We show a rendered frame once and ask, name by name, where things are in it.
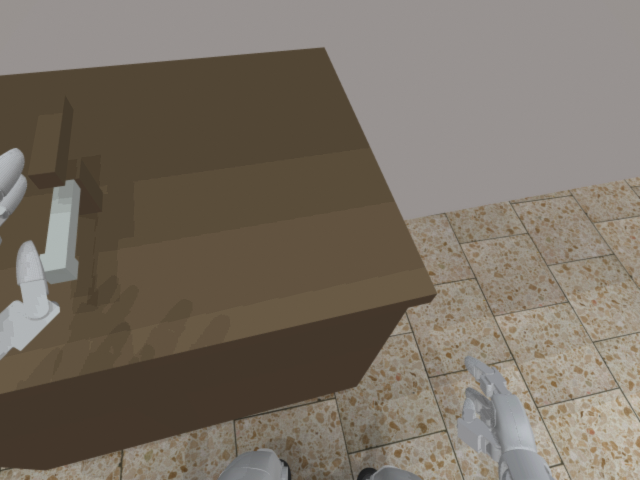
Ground tap lever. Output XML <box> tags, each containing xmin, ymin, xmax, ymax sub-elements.
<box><xmin>40</xmin><ymin>179</ymin><xmax>81</xmax><ymax>284</ymax></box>

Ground robot right forearm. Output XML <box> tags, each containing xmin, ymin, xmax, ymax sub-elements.
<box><xmin>498</xmin><ymin>449</ymin><xmax>555</xmax><ymax>480</ymax></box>

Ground robot left hand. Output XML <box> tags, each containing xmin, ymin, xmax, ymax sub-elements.
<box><xmin>0</xmin><ymin>148</ymin><xmax>60</xmax><ymax>360</ymax></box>

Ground robot left thigh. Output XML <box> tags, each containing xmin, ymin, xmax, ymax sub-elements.
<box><xmin>217</xmin><ymin>451</ymin><xmax>288</xmax><ymax>480</ymax></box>

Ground left robot shin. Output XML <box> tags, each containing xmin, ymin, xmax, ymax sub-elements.
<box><xmin>257</xmin><ymin>448</ymin><xmax>281</xmax><ymax>462</ymax></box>

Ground counter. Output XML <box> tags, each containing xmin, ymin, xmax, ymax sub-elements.
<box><xmin>0</xmin><ymin>47</ymin><xmax>437</xmax><ymax>470</ymax></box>

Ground robot right hand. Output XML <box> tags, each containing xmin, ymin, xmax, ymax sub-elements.
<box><xmin>457</xmin><ymin>356</ymin><xmax>537</xmax><ymax>465</ymax></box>

